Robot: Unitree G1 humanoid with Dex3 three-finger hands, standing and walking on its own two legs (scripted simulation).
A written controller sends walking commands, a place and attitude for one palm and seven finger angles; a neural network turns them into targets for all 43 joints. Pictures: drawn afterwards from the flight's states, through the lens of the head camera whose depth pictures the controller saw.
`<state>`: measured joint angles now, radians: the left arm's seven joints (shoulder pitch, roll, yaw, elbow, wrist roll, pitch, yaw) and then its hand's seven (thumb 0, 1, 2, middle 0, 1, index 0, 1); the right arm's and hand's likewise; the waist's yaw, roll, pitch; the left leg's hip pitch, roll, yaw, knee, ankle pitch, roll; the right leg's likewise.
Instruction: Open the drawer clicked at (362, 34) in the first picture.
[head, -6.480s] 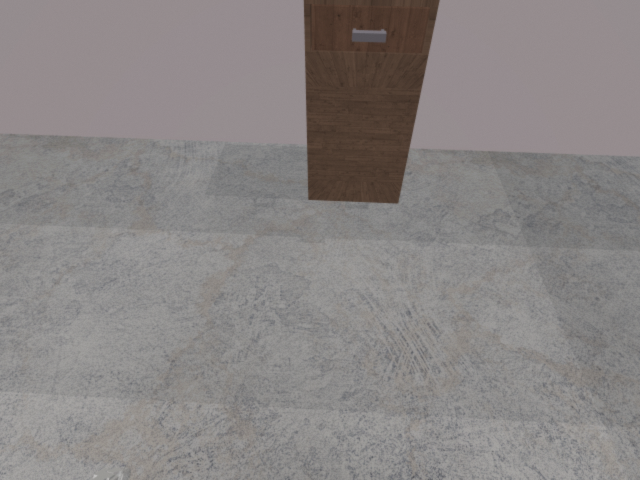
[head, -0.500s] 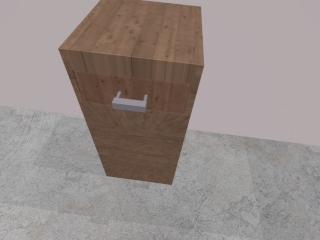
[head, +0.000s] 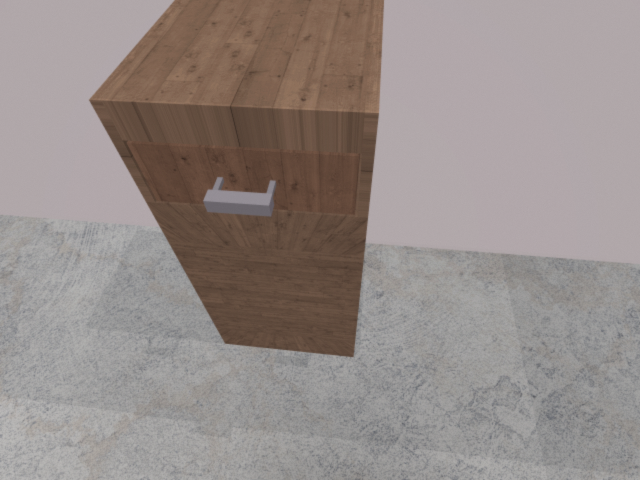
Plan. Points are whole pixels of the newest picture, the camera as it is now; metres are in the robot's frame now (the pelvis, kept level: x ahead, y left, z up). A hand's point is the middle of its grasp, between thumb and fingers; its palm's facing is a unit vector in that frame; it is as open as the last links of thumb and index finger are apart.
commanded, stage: come to a stop and stand still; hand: left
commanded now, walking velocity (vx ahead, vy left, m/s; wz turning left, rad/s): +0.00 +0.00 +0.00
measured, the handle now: (242, 193) +0.54 +0.18 +0.00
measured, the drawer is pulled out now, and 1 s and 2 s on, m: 0.00 0.00 0.00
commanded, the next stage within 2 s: look again from close up in 0.46 s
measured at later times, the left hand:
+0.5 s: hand out of the picture -0.04 +0.20 -0.18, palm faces +0.02 -0.98 -0.18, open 7.3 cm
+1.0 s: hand out of the picture +0.03 +0.20 -0.17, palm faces +0.00 -0.97 -0.24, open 7.3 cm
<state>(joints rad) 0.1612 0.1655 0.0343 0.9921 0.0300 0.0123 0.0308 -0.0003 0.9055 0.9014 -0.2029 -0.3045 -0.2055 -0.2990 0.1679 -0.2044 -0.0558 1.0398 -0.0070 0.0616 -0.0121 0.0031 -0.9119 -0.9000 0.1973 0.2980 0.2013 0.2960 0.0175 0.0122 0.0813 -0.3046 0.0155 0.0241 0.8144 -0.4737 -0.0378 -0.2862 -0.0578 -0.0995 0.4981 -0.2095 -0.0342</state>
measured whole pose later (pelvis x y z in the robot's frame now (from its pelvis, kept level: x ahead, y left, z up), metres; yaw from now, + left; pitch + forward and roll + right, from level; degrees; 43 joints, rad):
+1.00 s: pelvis +0.00 +0.02 +0.00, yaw -1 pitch -2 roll +1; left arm 0.25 0.15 -0.01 1.11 0.01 -0.01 0.03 0.00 0.92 0.90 -0.20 -0.30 -0.20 -0.30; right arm 0.33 -0.15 0.03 1.08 -0.01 -0.02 -0.03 0.00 -0.91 -0.90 0.20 0.30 0.20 0.30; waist -0.01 0.05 0.03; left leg -0.10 0.03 0.06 0.45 -0.32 -0.02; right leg -0.24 -0.05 -0.06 0.52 -0.25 0.00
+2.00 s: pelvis -0.02 +0.02 -0.02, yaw -2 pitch +4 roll +1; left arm 0.25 0.38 -0.05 -0.04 1.01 0.01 0.27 0.00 0.11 0.57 -0.28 -0.81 -0.28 -0.80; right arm 0.17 -0.20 0.04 0.60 -0.06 0.08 -0.01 0.01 -0.90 -0.90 0.21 0.30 0.21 0.30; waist 0.06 0.04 -0.02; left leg -0.36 0.03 0.07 0.67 -0.38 -0.01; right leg -0.50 -0.05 -0.03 0.70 -0.28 0.00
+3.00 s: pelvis -0.01 +0.02 +0.00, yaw -1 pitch +1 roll +1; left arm -0.09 0.52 -0.01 0.01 0.89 -0.09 0.01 0.00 -0.49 0.30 -0.32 -1.21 -0.32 -1.20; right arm 0.16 -0.28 -0.02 0.64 0.00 0.12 -0.01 0.01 -0.91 -0.90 0.20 0.30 0.20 0.30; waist 0.08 0.08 0.02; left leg -0.15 0.01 0.05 0.39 -0.26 -0.01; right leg -0.28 -0.05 -0.05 0.43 -0.17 0.01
